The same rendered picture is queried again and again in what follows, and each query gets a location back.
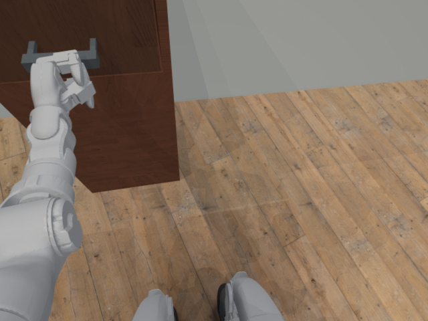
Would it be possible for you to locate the left robot thigh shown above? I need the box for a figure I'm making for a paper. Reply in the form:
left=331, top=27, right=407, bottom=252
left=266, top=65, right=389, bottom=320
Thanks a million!
left=132, top=294, right=175, bottom=321

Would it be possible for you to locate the left robot upper arm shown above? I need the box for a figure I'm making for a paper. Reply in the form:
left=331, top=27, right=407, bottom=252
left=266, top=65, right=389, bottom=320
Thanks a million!
left=0, top=197, right=83, bottom=321

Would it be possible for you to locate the left robot hand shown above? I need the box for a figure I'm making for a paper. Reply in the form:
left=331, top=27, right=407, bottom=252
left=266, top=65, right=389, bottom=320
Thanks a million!
left=30, top=49, right=96, bottom=115

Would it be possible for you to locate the robot right shin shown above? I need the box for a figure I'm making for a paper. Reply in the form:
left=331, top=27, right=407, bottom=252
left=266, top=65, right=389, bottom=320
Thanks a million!
left=224, top=272, right=247, bottom=321

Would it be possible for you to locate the cabinet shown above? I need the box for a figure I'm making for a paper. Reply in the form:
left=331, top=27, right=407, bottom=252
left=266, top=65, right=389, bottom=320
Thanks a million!
left=0, top=0, right=180, bottom=193

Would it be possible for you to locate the drawer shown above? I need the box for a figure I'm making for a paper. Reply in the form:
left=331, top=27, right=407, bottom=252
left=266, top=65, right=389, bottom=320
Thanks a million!
left=0, top=0, right=161, bottom=83

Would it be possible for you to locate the handle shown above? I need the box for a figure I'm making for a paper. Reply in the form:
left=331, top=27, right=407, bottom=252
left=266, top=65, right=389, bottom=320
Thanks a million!
left=21, top=38, right=100, bottom=73

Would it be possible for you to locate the left robot forearm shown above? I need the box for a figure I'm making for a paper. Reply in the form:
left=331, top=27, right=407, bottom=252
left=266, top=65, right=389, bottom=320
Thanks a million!
left=0, top=106, right=77, bottom=208

